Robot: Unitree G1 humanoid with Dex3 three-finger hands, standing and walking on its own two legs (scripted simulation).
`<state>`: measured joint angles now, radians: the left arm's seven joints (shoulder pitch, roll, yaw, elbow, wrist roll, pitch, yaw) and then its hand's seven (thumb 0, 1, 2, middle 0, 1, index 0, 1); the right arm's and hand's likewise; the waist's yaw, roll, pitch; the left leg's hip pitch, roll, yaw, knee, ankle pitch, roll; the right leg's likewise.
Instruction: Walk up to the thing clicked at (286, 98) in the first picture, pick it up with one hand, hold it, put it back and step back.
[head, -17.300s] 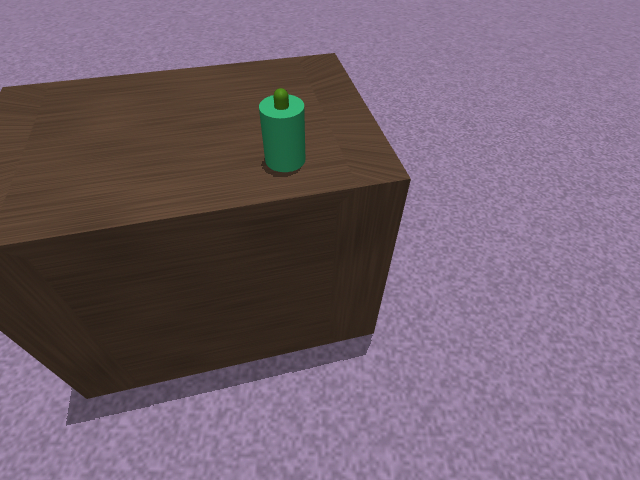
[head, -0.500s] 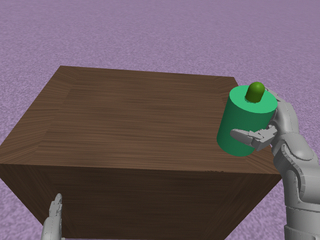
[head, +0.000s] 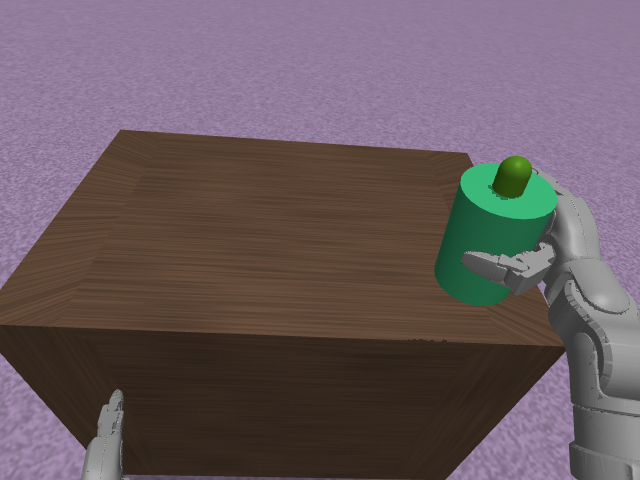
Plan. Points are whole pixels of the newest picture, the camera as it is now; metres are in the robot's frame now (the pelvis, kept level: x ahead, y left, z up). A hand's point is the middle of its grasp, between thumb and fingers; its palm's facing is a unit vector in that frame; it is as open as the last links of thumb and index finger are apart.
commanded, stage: hold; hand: right
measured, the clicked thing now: (492, 225) +0.33 -0.16 +0.21
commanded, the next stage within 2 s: crouch in 0.02 s
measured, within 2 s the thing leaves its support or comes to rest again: neither
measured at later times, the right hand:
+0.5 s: hand (476, 237) +0.36 -0.17 +0.16, palm faces +0.11 +0.99 -0.04, open 12.0 cm
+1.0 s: hand (451, 229) +0.44 -0.18 +0.11, palm faces +0.09 +1.00 -0.03, open 12.0 cm
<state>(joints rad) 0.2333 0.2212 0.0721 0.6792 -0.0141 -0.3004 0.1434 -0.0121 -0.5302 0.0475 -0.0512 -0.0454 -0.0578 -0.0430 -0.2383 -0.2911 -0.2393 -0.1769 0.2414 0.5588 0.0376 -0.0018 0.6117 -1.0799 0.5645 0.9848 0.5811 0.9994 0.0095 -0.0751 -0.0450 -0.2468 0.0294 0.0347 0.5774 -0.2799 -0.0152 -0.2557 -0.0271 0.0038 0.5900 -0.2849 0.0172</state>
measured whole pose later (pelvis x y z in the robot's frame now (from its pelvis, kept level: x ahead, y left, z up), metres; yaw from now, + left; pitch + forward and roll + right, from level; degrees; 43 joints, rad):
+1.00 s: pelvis +0.00 +0.00 -0.01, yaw +2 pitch +4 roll +0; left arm 0.25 0.23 0.02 0.55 0.00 -0.26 0.12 -0.01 -0.53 0.04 -0.05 -0.04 -0.06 -0.04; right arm -0.58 -0.36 -0.28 0.69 0.15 0.02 0.07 0.00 0.61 -1.07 0.58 0.96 0.60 0.97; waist 0.09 -0.01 -0.03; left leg -0.42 0.01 0.01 0.63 -0.28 -0.01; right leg -0.42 -0.05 -0.02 0.65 -0.30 0.02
